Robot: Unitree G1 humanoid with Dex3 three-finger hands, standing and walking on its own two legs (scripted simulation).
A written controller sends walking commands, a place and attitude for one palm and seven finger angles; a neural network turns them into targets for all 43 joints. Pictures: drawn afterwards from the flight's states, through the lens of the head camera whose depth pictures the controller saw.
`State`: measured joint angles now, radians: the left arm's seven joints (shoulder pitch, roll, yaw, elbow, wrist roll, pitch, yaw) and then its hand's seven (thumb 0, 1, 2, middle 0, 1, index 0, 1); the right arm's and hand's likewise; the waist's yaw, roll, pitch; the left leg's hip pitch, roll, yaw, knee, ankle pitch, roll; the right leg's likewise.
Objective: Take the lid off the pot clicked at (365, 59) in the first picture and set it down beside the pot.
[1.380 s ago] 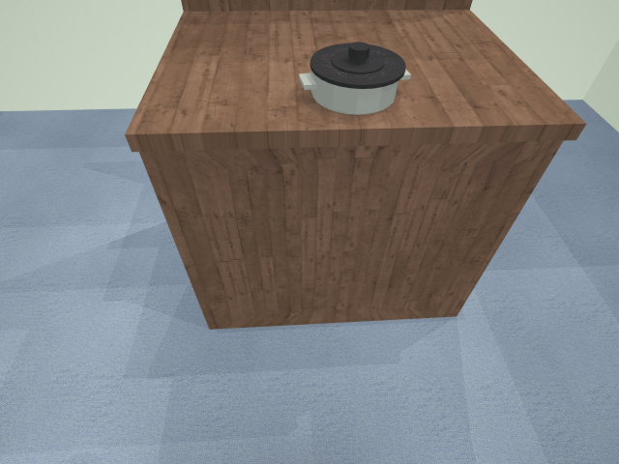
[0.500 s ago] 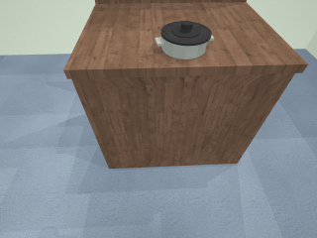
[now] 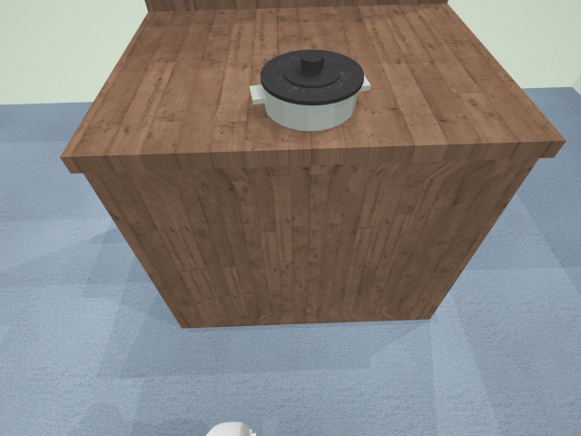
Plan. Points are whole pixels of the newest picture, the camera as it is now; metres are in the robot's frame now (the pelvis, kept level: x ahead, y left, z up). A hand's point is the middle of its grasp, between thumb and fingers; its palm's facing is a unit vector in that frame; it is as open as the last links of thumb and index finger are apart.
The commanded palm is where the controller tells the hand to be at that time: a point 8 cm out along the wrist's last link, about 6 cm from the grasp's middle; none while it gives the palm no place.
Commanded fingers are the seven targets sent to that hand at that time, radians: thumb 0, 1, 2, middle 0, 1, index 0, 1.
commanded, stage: take the last steps up to it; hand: left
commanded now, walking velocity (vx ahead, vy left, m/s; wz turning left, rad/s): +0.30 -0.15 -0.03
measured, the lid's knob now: (312, 61) +0.72 +0.00 +0.16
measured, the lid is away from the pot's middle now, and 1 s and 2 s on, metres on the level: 0.00 0.00 0.00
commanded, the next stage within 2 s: come to a stop and stand still in 0.40 s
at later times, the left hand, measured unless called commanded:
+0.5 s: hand (227, 380) +0.24 +0.13 -0.17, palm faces +0.03 -0.98 -0.18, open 7.3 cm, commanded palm none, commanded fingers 0.00 0.90 0.90 -0.20 -0.30 -0.20 -0.30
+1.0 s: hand (232, 344) +0.31 +0.14 -0.20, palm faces +0.08 -0.97 -0.22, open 7.4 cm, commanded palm none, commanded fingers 0.00 0.90 0.90 -0.20 -0.30 -0.20 -0.30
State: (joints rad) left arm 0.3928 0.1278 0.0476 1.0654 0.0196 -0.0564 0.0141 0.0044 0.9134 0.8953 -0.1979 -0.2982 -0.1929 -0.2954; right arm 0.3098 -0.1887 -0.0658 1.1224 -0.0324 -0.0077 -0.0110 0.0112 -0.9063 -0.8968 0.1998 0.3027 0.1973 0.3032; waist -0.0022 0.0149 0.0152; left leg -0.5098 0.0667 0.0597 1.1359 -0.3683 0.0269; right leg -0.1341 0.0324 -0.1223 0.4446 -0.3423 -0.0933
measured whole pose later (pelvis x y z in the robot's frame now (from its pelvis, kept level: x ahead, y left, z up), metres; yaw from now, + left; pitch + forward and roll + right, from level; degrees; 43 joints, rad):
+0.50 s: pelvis +0.19 -0.05 +0.00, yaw -2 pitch +1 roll +0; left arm 0.26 0.18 0.08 0.97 0.03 0.00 -0.01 0.02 0.94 0.90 -0.20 -0.30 -0.19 -0.30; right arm 0.25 -0.18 -0.07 1.05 -0.03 -0.05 -0.03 -0.01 -0.94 -0.90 0.20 0.30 0.20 0.30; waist 0.01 -0.02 0.06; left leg -0.23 0.04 0.11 0.48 -0.26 0.01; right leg -0.55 -0.14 0.00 0.91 -0.25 0.01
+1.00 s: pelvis +0.24 -0.06 -0.02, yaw +1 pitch -1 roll -1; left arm 0.18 0.23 0.07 0.92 0.02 0.07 0.04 0.01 0.91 0.89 -0.20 -0.30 -0.20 -0.30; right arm 0.10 -0.19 -0.06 0.90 -0.02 0.01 0.00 0.00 -0.91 -0.90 0.20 0.30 0.20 0.30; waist 0.01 -0.05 0.11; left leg -0.38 0.00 0.03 0.73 -0.31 0.03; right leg -0.45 -0.11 0.00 0.86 -0.47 0.06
